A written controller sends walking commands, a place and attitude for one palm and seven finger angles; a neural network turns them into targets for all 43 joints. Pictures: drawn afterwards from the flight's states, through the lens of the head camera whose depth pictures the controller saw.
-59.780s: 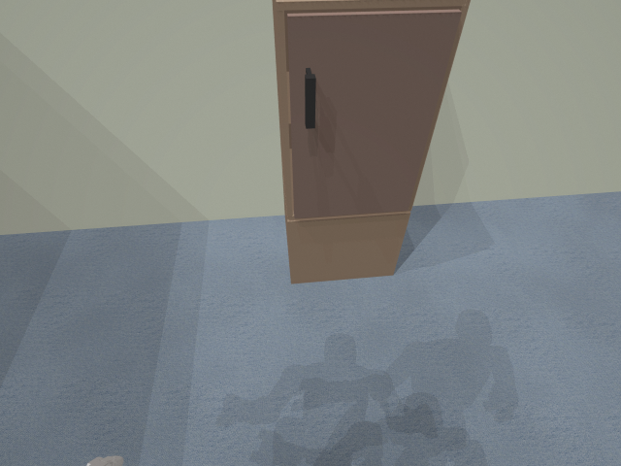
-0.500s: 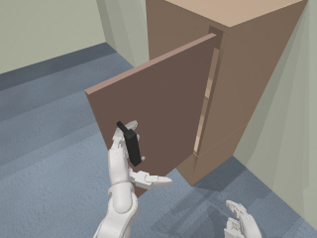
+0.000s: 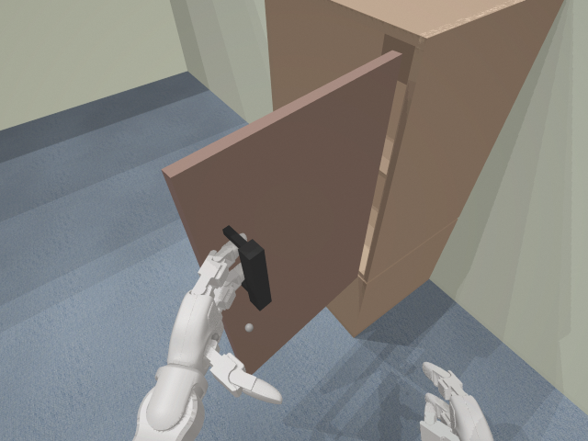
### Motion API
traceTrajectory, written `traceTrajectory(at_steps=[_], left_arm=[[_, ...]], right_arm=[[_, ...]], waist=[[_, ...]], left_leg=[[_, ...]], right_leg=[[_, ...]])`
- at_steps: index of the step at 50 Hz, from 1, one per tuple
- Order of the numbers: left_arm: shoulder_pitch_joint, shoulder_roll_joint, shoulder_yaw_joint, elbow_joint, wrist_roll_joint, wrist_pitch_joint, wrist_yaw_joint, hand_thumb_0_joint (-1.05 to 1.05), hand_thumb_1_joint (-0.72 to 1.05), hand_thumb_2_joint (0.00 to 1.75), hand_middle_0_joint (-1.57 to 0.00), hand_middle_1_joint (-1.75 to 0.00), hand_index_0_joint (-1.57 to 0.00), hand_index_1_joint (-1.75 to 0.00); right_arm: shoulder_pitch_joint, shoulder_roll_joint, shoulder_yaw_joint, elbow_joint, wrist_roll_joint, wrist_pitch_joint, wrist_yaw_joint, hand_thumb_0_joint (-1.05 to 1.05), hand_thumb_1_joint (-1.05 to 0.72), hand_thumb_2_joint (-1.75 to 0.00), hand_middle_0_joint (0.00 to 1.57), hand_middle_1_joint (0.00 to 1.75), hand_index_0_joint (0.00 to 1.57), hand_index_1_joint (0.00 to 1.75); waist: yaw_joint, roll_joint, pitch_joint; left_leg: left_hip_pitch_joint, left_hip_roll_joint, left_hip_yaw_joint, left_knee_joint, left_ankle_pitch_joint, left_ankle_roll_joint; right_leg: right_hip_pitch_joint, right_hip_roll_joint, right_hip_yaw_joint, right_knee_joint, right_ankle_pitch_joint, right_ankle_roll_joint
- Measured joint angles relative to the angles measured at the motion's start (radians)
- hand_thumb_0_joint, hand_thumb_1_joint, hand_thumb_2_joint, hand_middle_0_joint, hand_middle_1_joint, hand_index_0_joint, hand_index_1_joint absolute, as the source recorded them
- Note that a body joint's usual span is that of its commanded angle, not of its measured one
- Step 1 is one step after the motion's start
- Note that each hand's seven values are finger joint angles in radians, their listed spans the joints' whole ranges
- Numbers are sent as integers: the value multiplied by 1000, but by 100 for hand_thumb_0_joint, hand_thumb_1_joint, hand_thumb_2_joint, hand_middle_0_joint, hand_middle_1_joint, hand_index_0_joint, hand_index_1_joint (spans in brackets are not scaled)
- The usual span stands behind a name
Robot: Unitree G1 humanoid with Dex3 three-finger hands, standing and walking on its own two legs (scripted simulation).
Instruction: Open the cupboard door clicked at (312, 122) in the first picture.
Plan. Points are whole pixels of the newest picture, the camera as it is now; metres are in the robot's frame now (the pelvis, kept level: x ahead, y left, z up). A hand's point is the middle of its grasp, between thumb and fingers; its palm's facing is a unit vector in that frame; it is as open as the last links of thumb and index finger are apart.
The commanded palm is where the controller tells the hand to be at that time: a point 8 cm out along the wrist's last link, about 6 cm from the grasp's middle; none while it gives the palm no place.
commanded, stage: slide the hand sideways off the handle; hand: left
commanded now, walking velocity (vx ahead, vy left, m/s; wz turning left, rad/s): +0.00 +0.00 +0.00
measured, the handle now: (246, 268) +0.32 +0.08 +0.08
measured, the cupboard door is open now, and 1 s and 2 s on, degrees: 97 96 96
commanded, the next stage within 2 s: draw the hand back to the body in 0.66 s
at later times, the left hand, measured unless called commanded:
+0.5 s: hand (210, 354) +0.21 +0.11 +0.08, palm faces -0.08 -1.00 -0.04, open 16.1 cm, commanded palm +0.18 +0.18 +0.08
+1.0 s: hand (163, 356) +0.20 +0.15 +0.10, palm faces -0.04 -1.00 -0.07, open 16.3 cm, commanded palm +0.16 +0.21 +0.11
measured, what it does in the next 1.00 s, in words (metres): stands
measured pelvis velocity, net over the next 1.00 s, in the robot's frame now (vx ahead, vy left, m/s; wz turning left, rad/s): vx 0.01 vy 0.00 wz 0.02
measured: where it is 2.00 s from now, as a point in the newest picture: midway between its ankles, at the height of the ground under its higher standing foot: outside the picture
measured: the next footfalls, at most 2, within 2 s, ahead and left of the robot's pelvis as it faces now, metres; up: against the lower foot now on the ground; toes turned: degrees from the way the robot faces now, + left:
none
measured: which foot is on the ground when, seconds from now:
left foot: down 0.00-1.00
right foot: down 0.00-1.00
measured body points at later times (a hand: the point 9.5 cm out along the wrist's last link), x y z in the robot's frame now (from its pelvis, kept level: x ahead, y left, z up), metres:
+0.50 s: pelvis +0.02 -0.01 -0.01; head +0.04 -0.03 +0.44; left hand +0.21 +0.16 +0.08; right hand +0.20 -0.23 -0.08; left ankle +0.00 +0.10 -0.70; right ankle +0.02 -0.08 -0.70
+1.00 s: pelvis +0.01 +0.00 -0.01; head +0.02 -0.01 +0.44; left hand +0.19 +0.21 +0.10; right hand +0.20 -0.21 -0.07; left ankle +0.00 +0.10 -0.70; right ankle +0.02 -0.08 -0.70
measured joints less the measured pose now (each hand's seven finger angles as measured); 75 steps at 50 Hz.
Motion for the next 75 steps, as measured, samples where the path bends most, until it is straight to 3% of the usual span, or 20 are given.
traceTrajectory(at_steps=[16, 33, 39, 43, 49, 64, 66, 69, 75], left_arm=[[192, 48, 77, -147, -46, -19, -84, -2, -50, 30, -20, -32, -19, -32], [312, 95, 226, -188, -147, -66, -201, -2, -50, 30, -17, -31, -17, -31], [311, 96, 212, -196, -164, -78, -235, -2, -50, 30, -16, -30, -16, -30], [289, 108, 204, -208, -153, -54, -226, -2, -50, 30, -15, -30, -16, -30], [277, 127, 250, -233, -168, -7, -208, -2, -50, 30, -15, -30, -16, -30], [281, 165, 339, -287, -211, 103, -257, -2, -47, 32, -15, -30, -16, -30], [271, 189, 335, -303, -141, 123, -179, -2, -44, 33, -16, -30, -16, -30], [283, 199, 334, -326, -63, 144, -47, -2, -37, 36, -16, -30, -16, -30], [300, 197, 341, -322, 3, 156, 67, -1, -19, 44, -17, -30, -17, -30]], right_arm=[[12, -10, -9, -29, 4, -34, -14, 1, -91, -90, 20, 30, 21, 30], [18, -24, -28, -28, 20, -53, -37, 1, -91, -90, 20, 30, 21, 30], [16, -31, -27, -28, 23, -74, -43, 1, -91, -90, 20, 30, 21, 30], [15, -24, -24, -31, 26, -76, -47, 1, -91, -90, 20, 30, 21, 30], [20, -11, -8, -26, 35, -79, -54, 1, -90, -90, 20, 30, 21, 30], [18, -24, 6, 17, 44, -128, -66, 1, -90, -90, 20, 30, 21, 30], [15, -21, 4, 25, 34, -126, -80, 1, -90, -90, 20, 30, 21, 30], [3, -13, 3, 41, 20, -113, -93, 1, -90, -90, 20, 30, 21, 30], [-11, -9, 4, 77, 4, -95, -95, 1, -90, -90, 20, 30, 21, 30]], waist=[[3, 6, -23], [11, 14, -44], [14, 21, -44], [17, 20, -42], [16, 26, -42], [33, 29, -31], [46, 25, -21], [47, 22, -2], [51, 20, 36]], left_leg=[[-34, 10, -12, 36, -35, -10], [-89, 16, -36, 94, -61, -17], [-107, 13, -42, 115, -65, -11], [-104, 13, -37, 118, -66, -6], [-61, 12, -32, 88, -56, 0], [54, 5, -34, -8, -20, 12], [83, 7, -30, -31, -12, 13], [139, 9, -25, -91, 12, 15], [246, -1, -16, -213, 63, 19]], right_leg=[[-30, 9, -11, 29, -34, -8], [-69, 13, -35, 67, -57, -13], [-80, 9, -42, 77, -57, -8], [-78, 9, -37, 79, -54, -5], [-34, 11, -30, 44, -40, 2], [89, 9, -29, -65, 2, 17], [117, 13, -24, -90, 13, 17], [174, 18, -17, -154, 40, 19], [276, 14, -4, -268, 90, 28]])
